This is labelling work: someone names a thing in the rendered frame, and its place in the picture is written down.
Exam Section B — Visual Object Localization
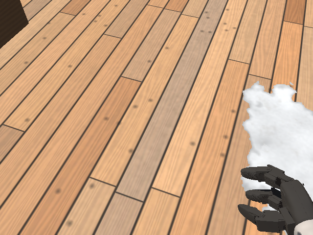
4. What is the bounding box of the right robot hand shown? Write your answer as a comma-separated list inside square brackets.
[238, 164, 313, 235]

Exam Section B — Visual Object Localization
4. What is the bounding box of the right robot forearm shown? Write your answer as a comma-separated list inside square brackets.
[293, 219, 313, 235]

